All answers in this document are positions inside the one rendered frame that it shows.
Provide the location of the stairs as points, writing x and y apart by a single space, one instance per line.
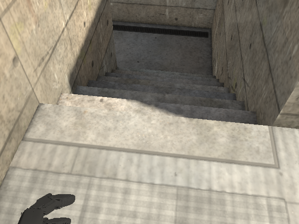
165 93

